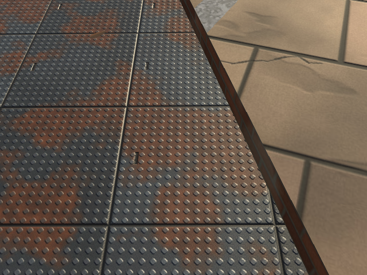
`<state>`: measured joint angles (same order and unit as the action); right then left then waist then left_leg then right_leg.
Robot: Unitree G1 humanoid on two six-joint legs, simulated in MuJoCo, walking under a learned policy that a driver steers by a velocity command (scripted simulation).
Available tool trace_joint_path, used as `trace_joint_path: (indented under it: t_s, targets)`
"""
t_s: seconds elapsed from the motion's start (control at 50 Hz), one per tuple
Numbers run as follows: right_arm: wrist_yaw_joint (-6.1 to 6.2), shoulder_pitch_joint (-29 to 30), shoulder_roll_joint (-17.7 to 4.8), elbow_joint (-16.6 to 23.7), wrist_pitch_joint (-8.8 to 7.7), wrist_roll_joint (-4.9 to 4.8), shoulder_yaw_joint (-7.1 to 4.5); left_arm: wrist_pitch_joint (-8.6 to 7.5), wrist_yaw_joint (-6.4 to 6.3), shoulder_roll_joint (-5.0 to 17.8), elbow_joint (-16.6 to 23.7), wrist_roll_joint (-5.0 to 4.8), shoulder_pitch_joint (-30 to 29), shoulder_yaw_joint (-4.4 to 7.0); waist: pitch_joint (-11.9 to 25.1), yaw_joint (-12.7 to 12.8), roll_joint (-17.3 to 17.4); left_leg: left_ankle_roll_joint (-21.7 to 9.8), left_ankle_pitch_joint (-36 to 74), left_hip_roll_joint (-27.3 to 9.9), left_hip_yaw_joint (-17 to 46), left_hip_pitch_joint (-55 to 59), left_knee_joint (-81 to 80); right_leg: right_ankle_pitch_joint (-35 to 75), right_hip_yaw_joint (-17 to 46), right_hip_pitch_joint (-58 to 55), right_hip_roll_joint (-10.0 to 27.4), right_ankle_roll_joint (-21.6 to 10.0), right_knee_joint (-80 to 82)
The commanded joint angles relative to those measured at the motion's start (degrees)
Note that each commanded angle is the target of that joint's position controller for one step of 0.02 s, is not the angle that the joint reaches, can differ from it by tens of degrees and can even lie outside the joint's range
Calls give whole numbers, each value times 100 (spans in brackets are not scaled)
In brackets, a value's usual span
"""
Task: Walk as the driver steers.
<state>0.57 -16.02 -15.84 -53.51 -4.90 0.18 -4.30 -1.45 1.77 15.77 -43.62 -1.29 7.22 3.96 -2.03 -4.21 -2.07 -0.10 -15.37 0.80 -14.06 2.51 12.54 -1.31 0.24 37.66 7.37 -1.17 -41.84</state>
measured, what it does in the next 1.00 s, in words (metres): walks ahead, turning right: right foot, then left foot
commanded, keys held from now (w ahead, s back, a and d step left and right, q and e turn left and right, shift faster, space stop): w+e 0.66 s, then w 0.34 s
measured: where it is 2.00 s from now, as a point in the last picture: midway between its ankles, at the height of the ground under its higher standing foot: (253, 144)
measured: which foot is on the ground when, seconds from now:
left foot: down 0.00-0.12, up 0.14-0.60, down 0.62-1.00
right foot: up 0.00-0.10, down 0.12-0.62, up 0.64-1.00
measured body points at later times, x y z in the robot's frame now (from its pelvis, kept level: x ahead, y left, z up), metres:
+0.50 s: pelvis +0.27 -0.06 +0.01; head +0.30 -0.09 +0.45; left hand +0.40 +0.21 -0.09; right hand +0.42 -0.36 -0.08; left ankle +0.51 +0.07 -0.69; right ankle +0.19 -0.12 -0.74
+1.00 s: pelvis +0.53 -0.11 +0.00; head +0.55 -0.13 +0.45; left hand +0.81 +0.00 -0.09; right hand +0.40 -0.36 -0.13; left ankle +0.52 +0.02 -0.74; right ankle +0.56 -0.29 -0.70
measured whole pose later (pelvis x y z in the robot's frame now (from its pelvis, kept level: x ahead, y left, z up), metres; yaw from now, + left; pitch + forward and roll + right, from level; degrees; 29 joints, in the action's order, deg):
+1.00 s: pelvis +0.53 -0.11 +0.00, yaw -29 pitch +2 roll +2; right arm -1.1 -19.0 -15.9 -50.8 -3.9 -0.8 -3.5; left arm -2.4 0.1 15.1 -39.6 -0.2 8.3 1.6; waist -0.7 -5.4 -1.3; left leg -1.0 -14.1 1.6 -4.0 -3.1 15.3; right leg -10.5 0.9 33.2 4.7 -0.2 -42.7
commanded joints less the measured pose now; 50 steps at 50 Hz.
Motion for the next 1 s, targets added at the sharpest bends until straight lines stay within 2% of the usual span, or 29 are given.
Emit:
trace_joint_path:
  t_s: [0.02,0.06,0.08,0.1,0.12,0.14,0.16,0.18,0.2,0.22,0.24,0.26,0.34,0.44,0.54,0.58,0.6,0.62,0.64,0.66,0.68,0.7,0.72,0.74,0.76,0.82,0.88,0.94,1.0]
  targets:
    - [32,49,-1089,280,47,-100,-251,-54,110,279,634,1,-621,16,-364,9,428,-821,2319,-1786,381,110,-254,-231,-242,108,-90,-163,383]
    - [48,152,-1242,323,130,-143,-299,-22,139,457,703,19,-430,98,-145,237,580,-695,3883,-1820,212,344,379,-769,-505,-373,-386,-372,466]
    - [57,222,-1318,356,174,-174,-324,1,133,601,656,14,-63,182,118,481,668,-633,4767,-1790,132,359,1006,-1034,-667,-904,-614,-504,464]
    - [55,340,-1321,399,227,-208,-321,15,103,812,477,-8,699,322,510,938,603,-504,5140,-1625,-17,138,2068,-907,-800,-1895,-897,-686,756]
    - [60,287,-1145,439,219,-148,-250,53,7,1206,187,-26,1709,539,1026,1388,288,-258,4229,-1391,-78,-848,3588,-716,-454,-3547,-959,-927,1000]
    - [8,-170,-305,693,116,137,-2,72,-89,1900,141,-77,1793,664,1286,847,-1324,96,-641,-538,65,-3305,5658,-1013,2232,-5314,488,-1715,1235]
    - [-61,34,-398,890,-144,-29,62,-57,-13,1757,425,-6,1798,554,2269,899,-1070,135,-2116,148,1563,-4485,6731,-2387,4885,-6093,1262,-2502,2398]
    - [-113,813,-880,1053,-307,-291,-55,-165,37,1321,385,38,1685,423,1595,1157,-402,-15,-1566,-153,1890,-5110,6802,-2097,4335,-5785,1173,-2119,2753]
    - [-110,912,-846,1100,-389,-298,-38,-237,29,1170,386,41,1414,372,1040,954,-220,-136,-1016,-410,1862,-5074,6344,-1584,3538,-5070,959,-1893,2689]
    - [-58,845,-834,983,-390,-142,-53,-263,16,961,466,40,973,305,719,676,155,-112,-634,-643,1882,-4639,5836,-889,2879,-4262,698,-1685,2641]
    - [-43,737,-897,928,-331,-45,-99,-272,-20,809,559,84,676,247,598,469,107,-69,-378,-786,1928,-4168,5427,-299,2439,-3663,523,-1583,2701]
    - [-60,678,-906,915,-247,-21,-119,-272,-51,782,621,130,575,223,546,361,41,-17,-246,-823,1933,-3865,5231,8,2270,-3319,421,-1554,2812]
    - [-45,1083,-613,1079,-65,91,-67,-300,-215,1041,530,52,884,285,313,383,81,341,563,-658,1768,-3856,4036,633,1675,-2778,176,-1523,2995]
    - [-141,2014,-418,1377,-125,-5,33,-227,-315,1052,403,28,1248,298,78,740,-246,398,2165,-248,1700,-3346,2102,-225,1404,-2441,-175,-1103,2942]
    - [-236,2239,-647,1587,-224,-42,-21,-151,-366,989,274,-16,1503,306,86,773,-394,198,1759,-142,1933,-3235,1502,-242,2063,-3115,118,-990,2230]
    - [-240,1932,-757,1534,-280,-46,-76,-107,-382,990,300,-1,1412,315,172,604,-589,44,1219,-101,1872,-2851,1422,73,2309,-3270,184,-909,1890]
    - [-215,1474,-843,1414,-312,-30,-141,-89,-375,900,339,2,1318,282,354,360,-611,-93,1239,-51,1743,-2207,1181,410,2275,-3201,9,-805,1522]
    - [-172,836,-1035,1309,-351,55,-229,-104,-344,655,420,42,1249,186,909,45,-452,-344,1331,-394,1940,-1023,1231,525,2009,-2859,-333,-623,570]
    - [-119,-74,-1375,1245,-331,99,-304,-120,-340,348,555,179,1372,60,1823,-202,383,-657,1359,-1430,3012,595,1437,-952,1433,-1939,-794,-373,-1091]
    - [-177,-312,-1657,1054,-243,102,-378,-175,-329,197,687,-74,2274,2,2268,294,2522,-1527,114,-2505,5761,2008,736,-3507,971,121,-1314,-73,-2666]
    - [-211,-140,-1019,1160,-222,-27,-244,-160,-355,820,440,-130,2151,98,1687,135,1562,-1373,-1019,-2366,5746,1595,527,-3161,1161,651,-827,2,-3317]
    - [-195,53,-685,1180,-188,-41,-158,-143,-337,1038,482,-64,1496,158,998,-20,939,-1140,-950,-2075,4723,828,452,-2619,993,709,-665,28,-3343]
    - [-205,295,-618,1181,-155,26,-108,-133,-343,933,526,1,1172,144,619,78,514,-1060,-360,-1824,4088,83,324,-2263,827,473,-495,47,-3184]
    - [-205,435,-535,1126,-136,61,-79,-147,-329,838,598,61,948,146,320,169,511,-1101,137,-1637,3677,-455,181,-2047,807,359,-369,44,-2884]
    - [-186,494,-508,1086,-144,102,-55,-150,-300,712,616,36,969,131,235,306,672,-1095,462,-1493,3329,-811,27,-1917,788,85,-251,22,-2670]
    - [-171,447,-596,937,-196,18,-80,-129,-288,424,620,35,972,42,233,427,763,-1281,1343,-1409,2714,-1069,-264,-1823,572,-122,-182,97,-1920]
    - [-137,443,-816,867,-165,-62,-130,-175,-246,279,740,113,528,-66,214,348,607,-1306,1820,-1356,2200,-1118,-425,-1119,341,-273,-87,177,-829]
    - [-137,282,-864,752,-20,-78,-107,-159,-173,155,630,130,441,-172,310,249,820,-1213,2093,-1259,1773,-1310,-301,-794,-102,-1033,-320,161,-460]
    - [-152,-6,-959,629,82,-158,-88,-158,-134,275,771,106,-58,-179,114,111,687,-1157,2139,-1430,1839,-922,-101,-868,-166,-1027,-421,27,208]
Velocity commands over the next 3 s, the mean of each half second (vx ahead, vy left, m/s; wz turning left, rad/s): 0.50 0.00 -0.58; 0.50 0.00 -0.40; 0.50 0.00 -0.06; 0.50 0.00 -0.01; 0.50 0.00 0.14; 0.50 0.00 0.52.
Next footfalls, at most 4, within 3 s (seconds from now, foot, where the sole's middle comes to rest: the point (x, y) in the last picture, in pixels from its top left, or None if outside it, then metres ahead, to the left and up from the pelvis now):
0.12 right None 0.23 -0.13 -0.78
0.62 left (183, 252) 0.56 0.00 -0.78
1.10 right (261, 234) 0.61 -0.30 -0.78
1.60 left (226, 148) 1.02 -0.23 -0.78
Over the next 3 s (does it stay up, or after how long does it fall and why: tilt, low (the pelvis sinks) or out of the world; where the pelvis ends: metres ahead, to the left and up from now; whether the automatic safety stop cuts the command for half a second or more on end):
stays up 1.51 -0.58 0.15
